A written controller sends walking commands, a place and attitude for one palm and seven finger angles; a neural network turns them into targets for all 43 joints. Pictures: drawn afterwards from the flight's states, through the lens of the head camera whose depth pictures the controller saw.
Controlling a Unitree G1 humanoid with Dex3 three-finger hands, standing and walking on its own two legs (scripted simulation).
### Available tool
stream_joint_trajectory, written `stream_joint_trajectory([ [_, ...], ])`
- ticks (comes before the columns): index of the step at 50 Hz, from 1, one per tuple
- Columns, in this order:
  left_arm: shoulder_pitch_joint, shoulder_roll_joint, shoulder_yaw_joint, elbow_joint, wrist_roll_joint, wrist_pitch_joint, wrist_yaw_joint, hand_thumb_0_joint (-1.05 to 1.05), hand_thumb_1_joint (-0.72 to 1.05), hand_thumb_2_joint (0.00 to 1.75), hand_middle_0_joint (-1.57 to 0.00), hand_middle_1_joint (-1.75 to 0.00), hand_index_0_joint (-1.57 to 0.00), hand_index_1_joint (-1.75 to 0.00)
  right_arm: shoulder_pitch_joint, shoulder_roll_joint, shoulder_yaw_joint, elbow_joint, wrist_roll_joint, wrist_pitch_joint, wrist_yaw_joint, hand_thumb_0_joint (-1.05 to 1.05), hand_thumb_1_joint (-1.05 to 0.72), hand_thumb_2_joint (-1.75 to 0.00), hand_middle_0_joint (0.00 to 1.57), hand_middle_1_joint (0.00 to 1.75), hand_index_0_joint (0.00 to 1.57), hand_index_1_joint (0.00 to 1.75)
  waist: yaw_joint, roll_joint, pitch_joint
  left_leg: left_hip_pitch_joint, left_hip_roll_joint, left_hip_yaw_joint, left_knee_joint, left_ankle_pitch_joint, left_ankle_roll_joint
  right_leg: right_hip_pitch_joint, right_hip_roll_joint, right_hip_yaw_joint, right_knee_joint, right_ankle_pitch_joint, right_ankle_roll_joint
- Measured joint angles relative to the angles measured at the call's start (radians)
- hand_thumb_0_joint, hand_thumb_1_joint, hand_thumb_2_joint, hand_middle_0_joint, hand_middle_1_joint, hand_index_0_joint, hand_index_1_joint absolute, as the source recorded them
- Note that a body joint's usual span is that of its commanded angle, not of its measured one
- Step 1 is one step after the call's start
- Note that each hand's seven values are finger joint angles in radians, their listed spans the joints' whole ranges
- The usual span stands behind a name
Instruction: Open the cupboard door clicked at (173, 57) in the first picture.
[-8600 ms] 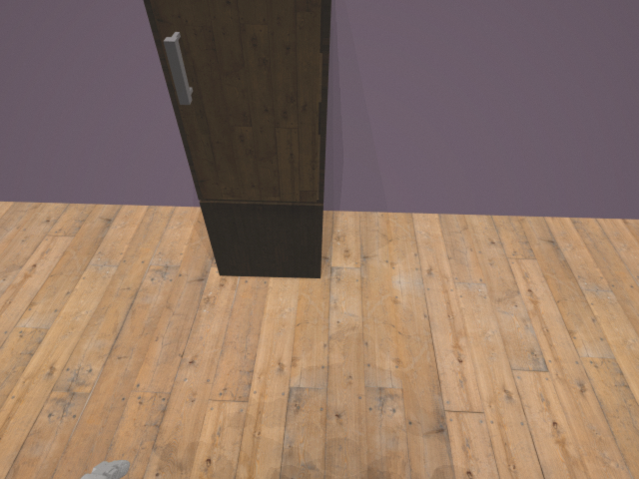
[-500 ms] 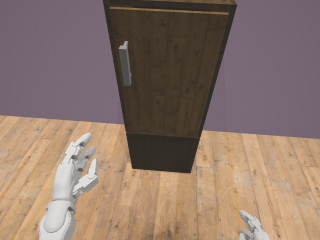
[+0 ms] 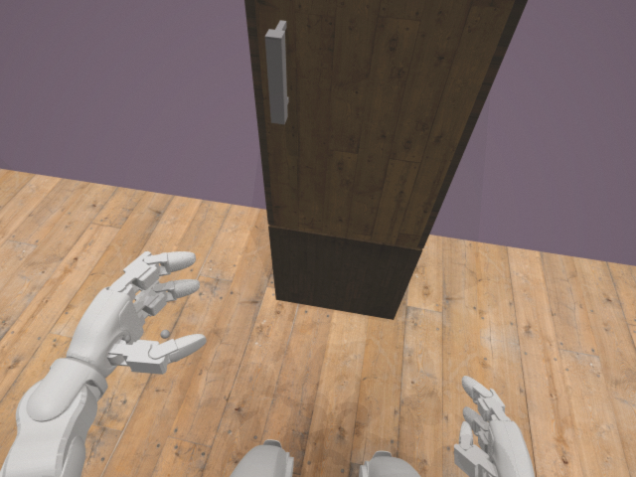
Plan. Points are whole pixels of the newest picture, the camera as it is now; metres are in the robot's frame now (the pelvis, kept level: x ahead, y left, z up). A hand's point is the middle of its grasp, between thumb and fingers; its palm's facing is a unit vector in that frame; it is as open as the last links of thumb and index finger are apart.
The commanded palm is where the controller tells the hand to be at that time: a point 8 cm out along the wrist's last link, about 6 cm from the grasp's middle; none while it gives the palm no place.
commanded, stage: raise the hand with hooked fingers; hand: left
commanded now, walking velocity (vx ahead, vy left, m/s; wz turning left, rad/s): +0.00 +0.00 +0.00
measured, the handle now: (280, 73) +0.68 +0.10 +0.15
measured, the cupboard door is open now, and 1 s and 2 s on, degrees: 0 0 0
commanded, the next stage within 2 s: move the hooked fingers beside the handle in 1.34 s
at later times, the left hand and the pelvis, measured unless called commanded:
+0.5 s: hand (114, 249) +0.32 +0.24 +0.14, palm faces -0.06 -0.99 -0.09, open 13.4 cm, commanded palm +0.30 +0.29 +0.13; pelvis +0.06 -0.01 +0.03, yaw +0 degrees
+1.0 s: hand (108, 219) +0.34 +0.25 +0.16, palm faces -0.11 -0.99 -0.04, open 14.0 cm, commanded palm +0.31 +0.30 +0.16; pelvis +0.05 -0.02 +0.04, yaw -1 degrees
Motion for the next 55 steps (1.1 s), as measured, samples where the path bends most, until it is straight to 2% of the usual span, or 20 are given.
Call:
stream_joint_trajectory([
  [2,0.011,0.006,0.038,0.01,-0.027,0.052,-0.001,0.01,0.16,0.58,-0.26,-0.77,-0.26,-0.78,0.016,0.01,0.003,-0.013,-0.003,0.005,-0.001,0.02,-0.9,-0.89,0.2,0.3,0.21,0.3,-0.009,0.0,0.0,0.024,0.007,0.012,-0.029,0.0,0.0,0.017,0.006,0.013,-0.027,0.005,0.0],
  [3,0.024,0.004,0.061,0.0,-0.043,0.058,0.007,0.01,0.14,0.57,-0.26,-0.79,-0.26,-0.79,0.026,0.012,0.001,-0.017,-0.005,0.004,0.0,0.02,-0.9,-0.89,0.2,0.3,0.21,0.3,-0.011,0.0,-0.002,0.036,0.009,0.016,-0.042,-0.001,0.0,0.028,0.008,0.017,-0.039,0.006,-0.001],
  [6,0.073,-0.007,0.121,-0.063,-0.076,0.016,0.034,0.01,0.07,0.55,-0.26,-0.83,-0.26,-0.83,0.06,0.009,-0.013,-0.014,-0.012,-0.005,0.01,0.02,-0.9,-0.89,0.2,0.3,0.21,0.3,-0.002,-0.007,-0.014,0.068,0.014,0.023,-0.072,-0.008,0.0,0.057,0.013,0.025,-0.069,0.002,-0.001],
  [9,0.087,-0.01,0.146,-0.101,-0.077,-0.043,0.034,0.0,0.0,0.52,-0.27,-0.88,-0.26,-0.88,0.076,-0.013,-0.03,0.005,-0.015,-0.012,0.023,0.02,-0.9,-0.89,0.2,0.3,0.21,0.3,0.01,-0.006,-0.024,0.084,0.012,0.013,-0.081,-0.019,0.0,0.079,0.011,0.016,-0.084,-0.009,-0.001],
  [11,0.079,-0.006,0.146,-0.091,-0.073,-0.049,0.013,0.0,-0.04,0.5,-0.27,-0.91,-0.27,-0.91,0.072,-0.032,-0.04,0.016,-0.011,-0.01,0.027,0.02,-0.9,-0.89,0.2,0.3,0.21,0.3,0.014,0.0,-0.026,0.086,0.01,0.005,-0.08,-0.025,0.0,0.086,0.009,0.008,-0.089,-0.016,-0.001],
  [17,0.05,0.019,0.132,-0.03,-0.065,0.043,-0.064,0.0,-0.19,0.44,-0.28,-1.0,-0.28,-1.0,0.029,-0.062,-0.059,0.021,-0.002,-0.001,0.009,0.02,-0.9,-0.89,0.2,0.3,0.21,0.3,0.014,0.004,-0.014,0.11,0.01,0.002,-0.103,-0.028,0.001,0.112,0.009,0.006,-0.114,-0.018,-0.002],
  [24,0.018,0.037,0.19,-0.071,-0.109,-0.002,-0.056,0.0,-0.35,0.37,-0.29,-1.1,-0.29,-1.1,0.015,-0.047,-0.057,0.01,-0.003,-0.008,0.004,0.02,-0.9,-0.89,0.2,0.3,0.21,0.3,0.021,-0.003,-0.026,0.177,0.017,0.001,-0.153,-0.024,-0.007,0.178,0.015,0.006,-0.164,-0.012,-0.008],
  [26,-0.022,0.046,0.205,-0.033,-0.114,0.014,-0.066,-0.01,-0.39,0.35,-0.3,-1.13,-0.29,-1.13,0.008,-0.046,-0.051,0.01,0.002,0.003,0.003,0.02,-0.9,-0.9,0.2,0.3,0.21,0.3,0.024,0.002,-0.029,0.189,0.016,-0.003,-0.163,-0.02,-0.008,0.191,0.015,0.003,-0.175,-0.01,-0.009],
  [29,-0.071,0.064,0.212,0.041,-0.105,0.072,-0.093,-0.01,-0.44,0.33,-0.3,-1.16,-0.3,-1.16,0.001,-0.045,-0.041,0.007,0.008,0.022,0.001,0.01,-0.9,-0.89,0.2,0.3,0.21,0.3,0.026,0.012,-0.029,0.204,0.015,-0.003,-0.185,-0.009,-0.008,0.205,0.013,0.003,-0.193,0.0,-0.01],
  [33,-0.095,0.075,0.206,0.085,-0.088,0.121,-0.121,-0.01,-0.47,0.31,-0.3,-1.18,-0.3,-1.18,0.002,-0.045,-0.034,0.0,0.008,0.035,-0.002,0.01,-0.9,-0.89,0.2,0.3,0.21,0.3,0.027,0.023,-0.02,0.228,0.016,0.002,-0.216,0.008,-0.009,0.225,0.013,0.008,-0.219,0.016,-0.012],
  [40,-0.182,0.092,0.254,0.14,-0.107,0.075,-0.139,-0.01,-0.5,0.3,-0.3,-1.2,-0.3,-1.2,0.018,-0.039,-0.022,0.023,0.008,0.045,-0.013,0.01,-0.9,-0.89,0.2,0.3,0.21,0.3,0.028,0.011,-0.006,0.267,0.021,0.002,-0.251,0.028,-0.016,0.26,0.018,0.01,-0.248,0.034,-0.019],
  [47,-0.25,0.135,0.255,0.249,-0.097,0.136,-0.174,-0.01,-0.5,0.3,-0.3,-1.2,-0.3,-1.2,0.034,-0.057,-0.026,0.024,0.019,0.055,-0.016,0.02,-0.9,-0.89,0.2,0.3,0.21,0.3,0.017,0.018,0.001,0.279,0.023,0.006,-0.284,0.053,-0.018,0.269,0.019,0.013,-0.276,0.057,-0.021],
  [50,-0.228,0.123,0.249,0.243,-0.094,0.134,-0.184,-0.01,-0.5,0.3,-0.3,-1.2,-0.3,-1.2,0.04,-0.064,-0.033,0.02,0.017,0.052,-0.01,0.02,-0.9,-0.89,0.2,0.3,0.21,0.3,0.012,0.018,0.0,0.279,0.024,0.014,-0.293,0.058,-0.017,0.264,0.019,0.021,-0.28,0.063,-0.019],
  [55,-0.207,0.092,0.258,0.215,-0.098,0.092,-0.168,-0.01,-0.5,0.3,-0.3,-1.2,-0.3,-1.2,0.046,-0.063,-0.039,0.019,0.011,0.047,-0.008,0.02,-0.9,-0.89,0.2,0.3,0.21,0.3,0.014,0.005,0.005,0.284,0.026,0.02,-0.293,0.058,-0.018,0.265,0.022,0.027,-0.278,0.064,-0.02],
])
